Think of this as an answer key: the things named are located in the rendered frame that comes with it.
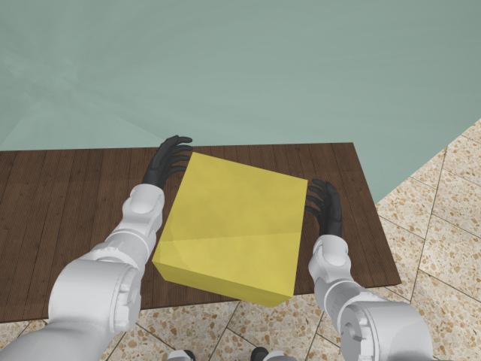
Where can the table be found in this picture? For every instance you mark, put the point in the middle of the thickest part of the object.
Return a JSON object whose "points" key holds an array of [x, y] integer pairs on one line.
{"points": [[57, 205]]}

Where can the carton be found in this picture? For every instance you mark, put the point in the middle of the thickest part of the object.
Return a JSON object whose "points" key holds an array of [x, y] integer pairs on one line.
{"points": [[234, 230]]}

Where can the robot left forearm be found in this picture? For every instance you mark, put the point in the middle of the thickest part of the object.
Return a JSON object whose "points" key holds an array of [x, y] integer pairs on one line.
{"points": [[134, 238]]}

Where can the robot right forearm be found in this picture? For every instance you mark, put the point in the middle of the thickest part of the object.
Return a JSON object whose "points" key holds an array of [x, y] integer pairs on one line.
{"points": [[334, 287]]}

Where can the robot left hand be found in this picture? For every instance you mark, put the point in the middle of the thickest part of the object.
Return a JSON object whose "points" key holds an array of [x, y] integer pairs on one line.
{"points": [[159, 169]]}

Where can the robot right hand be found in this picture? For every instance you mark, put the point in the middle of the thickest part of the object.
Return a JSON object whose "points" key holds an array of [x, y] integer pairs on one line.
{"points": [[330, 218]]}

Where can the robot left shin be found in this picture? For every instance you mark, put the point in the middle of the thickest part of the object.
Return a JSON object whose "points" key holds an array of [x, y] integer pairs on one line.
{"points": [[177, 353]]}

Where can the robot left upper arm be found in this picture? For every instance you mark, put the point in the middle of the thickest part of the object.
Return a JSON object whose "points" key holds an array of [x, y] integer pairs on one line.
{"points": [[93, 301]]}

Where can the robot right upper arm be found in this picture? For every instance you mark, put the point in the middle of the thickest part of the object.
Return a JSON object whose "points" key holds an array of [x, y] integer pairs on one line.
{"points": [[384, 331]]}

